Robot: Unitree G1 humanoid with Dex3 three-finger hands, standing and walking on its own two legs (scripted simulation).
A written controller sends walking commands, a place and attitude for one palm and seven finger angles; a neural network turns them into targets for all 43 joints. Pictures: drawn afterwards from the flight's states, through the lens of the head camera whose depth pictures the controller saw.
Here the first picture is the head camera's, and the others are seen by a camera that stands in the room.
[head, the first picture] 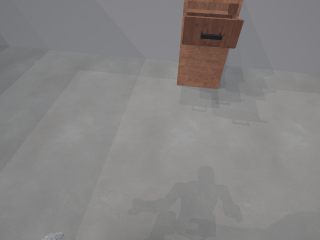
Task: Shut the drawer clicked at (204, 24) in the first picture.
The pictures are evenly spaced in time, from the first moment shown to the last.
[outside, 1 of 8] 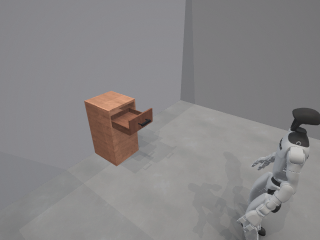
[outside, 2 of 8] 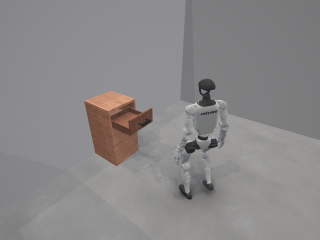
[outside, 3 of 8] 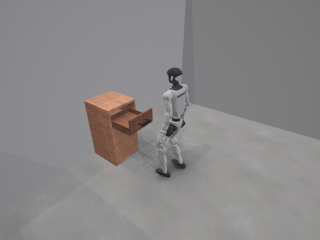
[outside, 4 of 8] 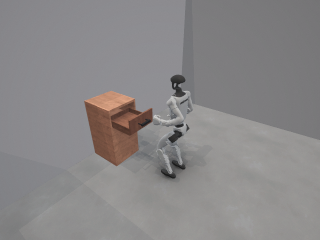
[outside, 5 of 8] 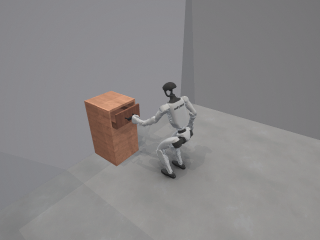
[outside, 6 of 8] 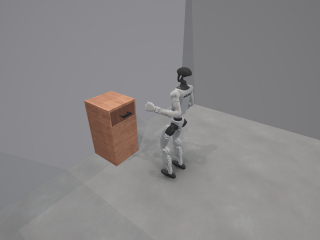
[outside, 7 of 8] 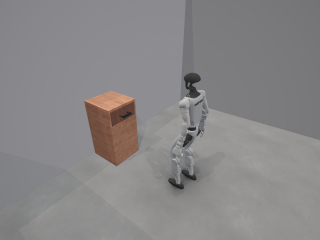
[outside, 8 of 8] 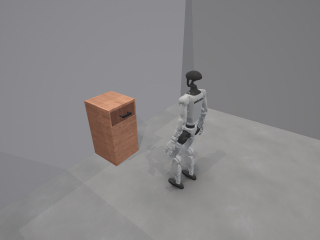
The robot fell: no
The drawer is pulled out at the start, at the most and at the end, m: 0.30 0.30 0.00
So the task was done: yes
